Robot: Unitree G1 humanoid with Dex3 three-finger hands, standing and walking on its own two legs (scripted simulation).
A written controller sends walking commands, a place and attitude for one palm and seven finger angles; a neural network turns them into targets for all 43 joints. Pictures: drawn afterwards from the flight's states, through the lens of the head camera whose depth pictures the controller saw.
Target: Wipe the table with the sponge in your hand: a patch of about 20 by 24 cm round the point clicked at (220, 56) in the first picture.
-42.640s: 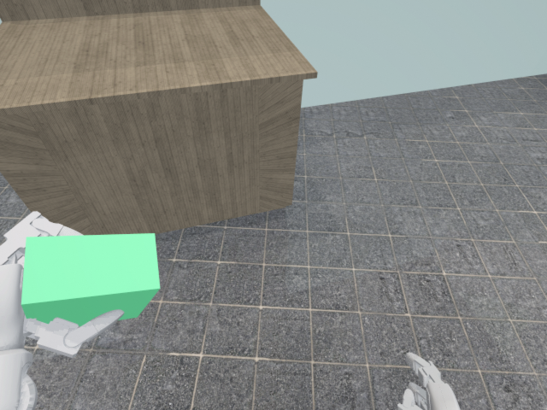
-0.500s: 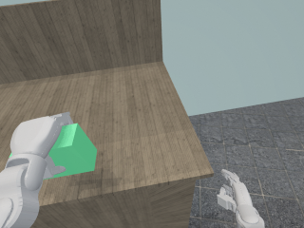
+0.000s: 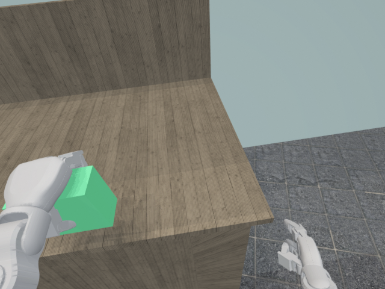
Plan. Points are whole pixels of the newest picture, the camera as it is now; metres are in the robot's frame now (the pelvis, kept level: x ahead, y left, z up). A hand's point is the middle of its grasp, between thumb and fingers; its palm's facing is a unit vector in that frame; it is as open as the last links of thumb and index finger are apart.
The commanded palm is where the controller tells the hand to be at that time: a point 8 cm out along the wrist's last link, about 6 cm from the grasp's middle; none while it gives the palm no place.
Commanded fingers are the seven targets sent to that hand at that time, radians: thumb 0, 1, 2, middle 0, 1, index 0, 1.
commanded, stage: bring the sponge back beside the body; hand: left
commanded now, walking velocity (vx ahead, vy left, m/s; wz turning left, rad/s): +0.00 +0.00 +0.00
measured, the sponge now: (72, 208) +0.19 +0.28 +0.11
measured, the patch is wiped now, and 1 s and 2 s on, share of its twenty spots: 0.95 0.95 0.95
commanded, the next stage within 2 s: step back with the hand held close in 0.18 s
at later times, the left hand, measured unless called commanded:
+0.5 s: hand (87, 176) +0.22 +0.24 +0.18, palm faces +0.33 -0.85 -0.41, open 10.3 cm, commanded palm +0.16 +0.28 +0.22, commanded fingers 0.00 0.10 1.30 -1.20 -1.60 -1.20 -1.60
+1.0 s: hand (62, 186) +0.18 +0.25 +0.20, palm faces +0.37 -0.83 -0.42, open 10.3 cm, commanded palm +0.13 +0.30 +0.22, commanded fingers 0.00 0.10 1.30 -1.20 -1.60 -1.20 -1.60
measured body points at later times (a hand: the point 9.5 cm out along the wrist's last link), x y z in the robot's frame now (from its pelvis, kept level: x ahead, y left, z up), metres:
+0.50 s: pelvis +0.00 +0.01 -0.01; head -0.01 +0.02 +0.44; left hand +0.20 +0.28 +0.20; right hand +0.20 -0.21 -0.06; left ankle +0.07 +0.14 -0.73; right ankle +0.00 -0.14 -0.73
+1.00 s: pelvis -0.03 +0.02 -0.02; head -0.02 +0.04 +0.43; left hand +0.15 +0.29 +0.22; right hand +0.14 -0.22 -0.09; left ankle +0.07 +0.14 -0.73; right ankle +0.00 -0.14 -0.73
